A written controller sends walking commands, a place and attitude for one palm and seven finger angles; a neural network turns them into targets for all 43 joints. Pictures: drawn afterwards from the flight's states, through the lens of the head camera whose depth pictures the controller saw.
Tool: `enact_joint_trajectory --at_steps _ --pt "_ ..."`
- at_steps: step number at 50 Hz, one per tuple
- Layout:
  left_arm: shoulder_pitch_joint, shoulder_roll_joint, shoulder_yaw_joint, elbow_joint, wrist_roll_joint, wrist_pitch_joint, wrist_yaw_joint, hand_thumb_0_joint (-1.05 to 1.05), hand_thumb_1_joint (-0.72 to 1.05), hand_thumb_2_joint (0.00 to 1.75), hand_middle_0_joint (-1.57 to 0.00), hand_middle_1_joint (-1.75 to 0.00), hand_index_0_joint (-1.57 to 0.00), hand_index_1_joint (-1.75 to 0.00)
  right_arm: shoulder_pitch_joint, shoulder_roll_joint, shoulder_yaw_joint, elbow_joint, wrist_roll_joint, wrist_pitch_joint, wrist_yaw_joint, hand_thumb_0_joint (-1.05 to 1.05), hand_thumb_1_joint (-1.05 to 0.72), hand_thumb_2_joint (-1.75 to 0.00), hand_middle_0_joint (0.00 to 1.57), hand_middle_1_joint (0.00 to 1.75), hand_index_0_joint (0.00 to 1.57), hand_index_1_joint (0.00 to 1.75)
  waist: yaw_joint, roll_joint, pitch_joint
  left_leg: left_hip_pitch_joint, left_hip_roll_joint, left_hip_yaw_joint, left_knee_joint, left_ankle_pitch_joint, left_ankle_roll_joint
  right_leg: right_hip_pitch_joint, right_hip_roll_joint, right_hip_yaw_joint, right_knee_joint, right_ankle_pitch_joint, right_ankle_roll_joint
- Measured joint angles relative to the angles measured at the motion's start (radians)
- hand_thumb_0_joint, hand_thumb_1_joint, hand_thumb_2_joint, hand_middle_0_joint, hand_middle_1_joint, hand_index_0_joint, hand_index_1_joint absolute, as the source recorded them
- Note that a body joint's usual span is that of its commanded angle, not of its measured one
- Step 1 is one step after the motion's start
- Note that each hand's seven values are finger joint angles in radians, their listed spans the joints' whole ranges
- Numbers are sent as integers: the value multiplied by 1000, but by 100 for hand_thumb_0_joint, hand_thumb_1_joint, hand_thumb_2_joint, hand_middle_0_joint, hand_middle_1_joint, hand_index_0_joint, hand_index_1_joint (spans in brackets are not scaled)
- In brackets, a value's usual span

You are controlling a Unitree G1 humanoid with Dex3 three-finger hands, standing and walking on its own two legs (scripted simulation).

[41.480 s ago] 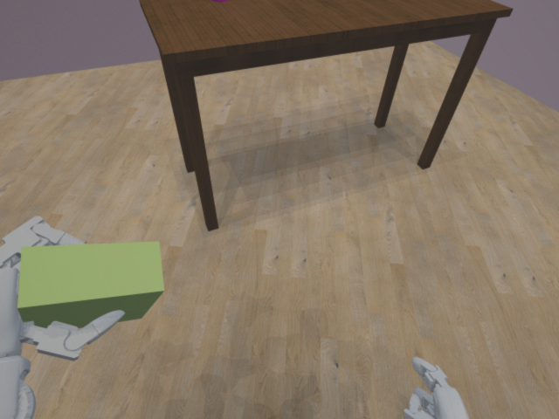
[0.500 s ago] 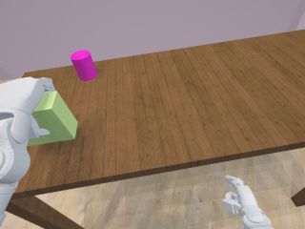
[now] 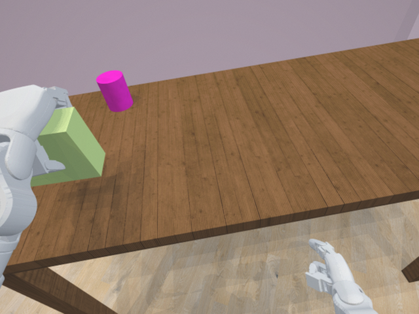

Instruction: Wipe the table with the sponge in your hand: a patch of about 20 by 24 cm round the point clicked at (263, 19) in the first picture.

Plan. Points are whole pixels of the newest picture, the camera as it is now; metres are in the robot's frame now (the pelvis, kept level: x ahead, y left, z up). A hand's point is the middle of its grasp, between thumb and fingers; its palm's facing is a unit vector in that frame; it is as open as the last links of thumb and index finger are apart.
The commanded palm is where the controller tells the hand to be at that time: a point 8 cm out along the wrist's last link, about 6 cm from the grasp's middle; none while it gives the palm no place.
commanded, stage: lift the sponge slowly off the table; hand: left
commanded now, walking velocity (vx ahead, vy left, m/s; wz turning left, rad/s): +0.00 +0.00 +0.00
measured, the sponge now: (56, 156) +0.28 +0.31 +0.19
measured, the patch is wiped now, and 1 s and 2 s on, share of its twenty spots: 1.00 1.00 1.00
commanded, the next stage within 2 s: bring the sponge back beside the body in 0.04 s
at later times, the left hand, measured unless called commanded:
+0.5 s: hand (46, 147) +0.26 +0.29 +0.24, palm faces +0.15 +0.00 -0.99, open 9.5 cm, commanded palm +0.21 +0.30 +0.30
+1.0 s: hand (34, 167) +0.22 +0.29 +0.23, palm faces +0.19 -0.02 -0.98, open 9.5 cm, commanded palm +0.16 +0.29 +0.30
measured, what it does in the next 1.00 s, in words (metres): stands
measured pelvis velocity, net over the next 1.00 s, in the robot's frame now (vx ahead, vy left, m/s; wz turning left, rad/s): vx -0.01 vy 0.00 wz -0.02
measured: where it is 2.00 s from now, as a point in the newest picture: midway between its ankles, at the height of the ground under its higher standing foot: outside the picture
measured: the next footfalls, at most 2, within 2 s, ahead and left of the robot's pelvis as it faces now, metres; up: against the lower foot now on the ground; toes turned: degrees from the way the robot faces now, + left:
none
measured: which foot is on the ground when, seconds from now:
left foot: down 0.00-1.00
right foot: down 0.00-1.00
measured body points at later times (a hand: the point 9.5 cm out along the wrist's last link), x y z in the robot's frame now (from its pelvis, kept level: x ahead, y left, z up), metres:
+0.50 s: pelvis -0.01 +0.00 +0.00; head -0.01 -0.05 +0.45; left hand +0.25 +0.29 +0.29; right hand +0.25 -0.19 -0.08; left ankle -0.03 +0.10 -0.74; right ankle +0.03 -0.09 -0.74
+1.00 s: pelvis -0.01 +0.00 +0.00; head -0.02 -0.05 +0.44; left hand +0.21 +0.28 +0.29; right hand +0.25 -0.18 -0.08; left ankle -0.03 +0.10 -0.74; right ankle +0.03 -0.09 -0.74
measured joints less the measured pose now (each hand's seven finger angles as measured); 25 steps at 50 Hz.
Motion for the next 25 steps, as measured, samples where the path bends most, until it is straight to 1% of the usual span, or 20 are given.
enact_joint_trajectory --at_steps 4,7,11,15,20,25 --pt "13 9 -8 3 2 -17 -25 -2 -49 108 -76 -137 -81 -141 0 -3 1 -2 0 4 -5 2 -90 -89 20 30 20 30 0 -2 2 -5 0 0 8 -2 -1 -5 0 -1 8 -2 -1" --pt "13 19 -5 19 -4 -43 -33 -2 -50 108 -76 -137 -81 -141 2 -2 2 -3 -1 4 -9 2 -90 -89 20 30 20 30 1 -8 9 -5 1 -2 12 -2 -2 -4 1 -3 10 -2 -3" --pt "4 23 3 25 -12 -82 -25 -2 -50 108 -76 -137 -81 -141 17 1 0 -6 -5 -5 -17 2 -90 -89 20 30 20 30 4 -16 15 -1 2 -7 15 -2 -4 3 1 -8 9 -1 -5" --pt "23 11 13 -17 -18 -95 -4 -2 -50 108 -76 -137 -81 -141 24 4 -6 -5 -7 -16 -16 2 -90 -89 20 30 20 30 8 -12 14 4 3 -4 16 -3 -4 10 2 -6 6 1 -4" --pt "53 -6 8 -61 -20 -74 20 -2 -50 108 -76 -137 -81 -141 14 9 -6 -1 -6 -15 -6 2 -90 -89 20 30 20 30 10 -3 8 3 1 3 16 -2 -3 5 1 2 9 3 -2" --pt "73 -1 9 -71 -23 -39 30 -2 -50 108 -76 -137 -81 -141 0 14 -1 -7 -4 -5 -1 2 -90 -89 20 30 20 30 11 -1 7 -5 1 11 20 -1 -2 -6 2 9 17 5 -1"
